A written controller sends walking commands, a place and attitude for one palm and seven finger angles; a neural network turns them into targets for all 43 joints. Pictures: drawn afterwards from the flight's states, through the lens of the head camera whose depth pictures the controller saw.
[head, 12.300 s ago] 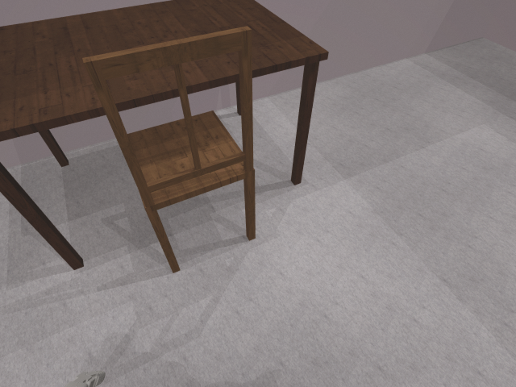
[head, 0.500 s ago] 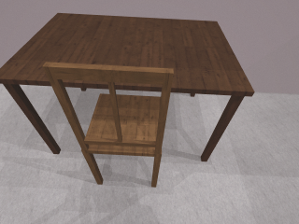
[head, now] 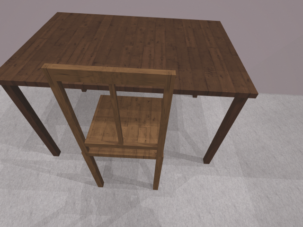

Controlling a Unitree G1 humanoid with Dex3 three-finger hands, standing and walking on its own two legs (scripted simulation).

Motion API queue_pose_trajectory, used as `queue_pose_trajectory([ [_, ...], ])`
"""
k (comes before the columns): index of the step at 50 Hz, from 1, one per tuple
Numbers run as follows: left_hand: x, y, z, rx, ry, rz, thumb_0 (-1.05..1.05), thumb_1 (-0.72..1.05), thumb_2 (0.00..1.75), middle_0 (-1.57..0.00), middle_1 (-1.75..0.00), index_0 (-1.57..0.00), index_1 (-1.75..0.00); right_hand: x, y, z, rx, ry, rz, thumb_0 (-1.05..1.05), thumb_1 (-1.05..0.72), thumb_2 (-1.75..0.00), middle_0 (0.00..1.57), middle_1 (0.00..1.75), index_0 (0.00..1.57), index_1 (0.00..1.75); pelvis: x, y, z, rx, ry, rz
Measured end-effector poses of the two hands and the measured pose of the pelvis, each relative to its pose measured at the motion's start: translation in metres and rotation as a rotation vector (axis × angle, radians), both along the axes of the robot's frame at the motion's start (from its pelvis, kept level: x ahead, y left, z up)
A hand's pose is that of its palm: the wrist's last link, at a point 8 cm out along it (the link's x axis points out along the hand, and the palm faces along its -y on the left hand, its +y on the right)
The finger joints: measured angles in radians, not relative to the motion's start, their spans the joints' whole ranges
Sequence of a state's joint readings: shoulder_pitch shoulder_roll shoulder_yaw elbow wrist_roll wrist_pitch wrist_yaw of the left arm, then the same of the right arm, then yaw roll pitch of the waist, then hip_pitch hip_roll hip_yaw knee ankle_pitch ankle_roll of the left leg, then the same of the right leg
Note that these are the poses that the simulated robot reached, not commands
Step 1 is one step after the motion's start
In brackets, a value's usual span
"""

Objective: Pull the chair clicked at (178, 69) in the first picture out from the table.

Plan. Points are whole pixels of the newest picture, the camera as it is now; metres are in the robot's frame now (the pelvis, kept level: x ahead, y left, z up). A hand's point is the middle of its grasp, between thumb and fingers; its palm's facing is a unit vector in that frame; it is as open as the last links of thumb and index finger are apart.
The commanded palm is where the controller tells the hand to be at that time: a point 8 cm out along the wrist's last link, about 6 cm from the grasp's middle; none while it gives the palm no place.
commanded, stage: shuffle to correct the standing spot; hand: left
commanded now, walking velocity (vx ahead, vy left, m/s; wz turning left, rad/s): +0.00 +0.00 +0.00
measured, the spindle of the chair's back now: (117, 118) +0.49 +0.17 -0.06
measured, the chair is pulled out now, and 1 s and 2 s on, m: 0.00 0.00 0.00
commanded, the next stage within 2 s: come to a stop and stand still in 0.30 s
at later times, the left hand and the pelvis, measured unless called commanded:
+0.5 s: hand out of the picture -0.01 +0.13 -0.19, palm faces +0.10 -0.98 -0.16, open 7.3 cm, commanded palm none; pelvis +0.05 -0.03 -0.01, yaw +1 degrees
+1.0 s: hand out of the picture +0.05 +0.17 -0.18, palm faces +0.05 -0.97 -0.23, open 7.3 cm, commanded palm none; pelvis +0.04 -0.02 +0.00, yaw +0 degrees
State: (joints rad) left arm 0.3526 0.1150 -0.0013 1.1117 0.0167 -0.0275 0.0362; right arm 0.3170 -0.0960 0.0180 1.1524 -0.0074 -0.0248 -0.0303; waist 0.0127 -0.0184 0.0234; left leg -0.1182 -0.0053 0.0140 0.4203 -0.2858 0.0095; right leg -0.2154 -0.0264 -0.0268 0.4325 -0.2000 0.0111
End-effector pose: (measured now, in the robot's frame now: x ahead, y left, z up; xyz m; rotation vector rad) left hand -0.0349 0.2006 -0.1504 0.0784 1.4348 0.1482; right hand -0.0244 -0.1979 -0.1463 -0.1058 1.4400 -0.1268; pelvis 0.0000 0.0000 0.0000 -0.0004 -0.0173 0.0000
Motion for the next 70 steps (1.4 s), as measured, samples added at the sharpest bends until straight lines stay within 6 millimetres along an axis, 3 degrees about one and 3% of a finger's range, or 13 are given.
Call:
queue_pose_trajectory([
  [11,0.001,-0.001,-0.002,-0.002,0.012,-0.001,0.01,0.91,0.9,-0.2,-0.3,-0.2,-0.3,0.004,-0.001,-0.002,0.002,-0.001,-0.006,0.0,-0.91,-0.9,0.2,0.3,0.2,0.3,0.006,-0.001,-0.002,0.004,-0.001,-0.005],
  [21,0.016,-0.013,-0.004,0.018,0.048,0.024,0.01,0.91,0.9,-0.2,-0.3,-0.2,-0.3,0.009,-0.018,-0.012,0.012,0.07,-0.031,0.0,-0.91,-0.9,0.2,0.3,0.2,0.3,0.039,-0.02,-0.011,0.004,0.022,0.001],
  [25,0.022,-0.024,-0.007,0.014,0.06,0.057,0.0,0.91,0.9,-0.2,-0.3,-0.2,-0.3,0.027,-0.027,-0.013,-0.007,0.087,-0.004,0.01,-0.91,-0.9,0.2,0.3,0.2,0.3,0.052,-0.025,-0.014,-0.007,0.03,0.023],
  [32,0.042,-0.037,-0.007,-0.022,0.068,0.06,0.01,0.91,0.9,-0.2,-0.3,-0.2,-0.3,0.078,-0.033,-0.006,-0.052,0.01,0.022,0.01,-0.92,-0.9,0.2,0.3,0.2,0.3,0.064,-0.022,-0.008,-0.001,0.033,0.02],
  [36,0.06,-0.029,-0.001,-0.002,0.028,0.034,0.01,0.91,0.9,-0.2,-0.3,-0.2,-0.3,0.094,-0.041,0.001,-0.071,-0.036,0.012,0.02,-0.94,-0.9,0.2,0.3,0.2,0.3,0.064,-0.02,-0.001,0.008,0.026,0.009],
  [42,0.074,0.0,-0.001,0.063,-0.016,-0.005,0.02,0.92,0.9,-0.2,-0.3,-0.2,-0.3,0.103,-0.046,-0.003,-0.078,-0.096,0.003,0.02,-0.93,-0.9,0.2,0.3,0.2,0.3,0.055,-0.019,-0.006,0.011,0.039,-0.002],
  [48,0.082,0.016,0.003,0.095,-0.079,-0.023,0.01,0.92,0.9,-0.2,-0.3,-0.2,-0.3,0.09,-0.044,-0.003,-0.07,-0.093,0.017,0.01,-0.94,-0.9,0.2,0.3,0.2,0.3,0.04,-0.016,-0.005,0.008,0.019,0.002],
  [54,0.076,0.014,0.007,0.077,-0.114,-0.036,0.01,0.91,0.9,-0.2,-0.3,-0.2,-0.3,0.062,-0.038,0.0,-0.052,-0.071,0.024,0.01,-0.94,-0.9,0.2,0.3,0.2,0.3,0.025,-0.014,-0.001,0.006,-0.003,0.003],
  [64,0.026,0.004,0.005,0.038,-0.037,-0.018,0.01,0.92,0.9,-0.2,-0.3,-0.2,-0.3,0.005,-0.02,0.001,-0.004,0.021,0.011,0.01,-0.92,-0.9,0.2,0.3,0.2,0.3,0.006,-0.013,0.002,0.005,-0.005,0.006],
  [70,-0.007,-0.006,0.004,0.01,0.037,0.001,0.01,0.91,0.9,-0.2,-0.3,-0.2,-0.3,-0.018,-0.01,0.002,0.012,0.065,-0.006,0.01,-0.91,-0.9,0.2,0.3,0.2,0.3,0.0,-0.011,0.002,0.006,0.001,0.006],
])
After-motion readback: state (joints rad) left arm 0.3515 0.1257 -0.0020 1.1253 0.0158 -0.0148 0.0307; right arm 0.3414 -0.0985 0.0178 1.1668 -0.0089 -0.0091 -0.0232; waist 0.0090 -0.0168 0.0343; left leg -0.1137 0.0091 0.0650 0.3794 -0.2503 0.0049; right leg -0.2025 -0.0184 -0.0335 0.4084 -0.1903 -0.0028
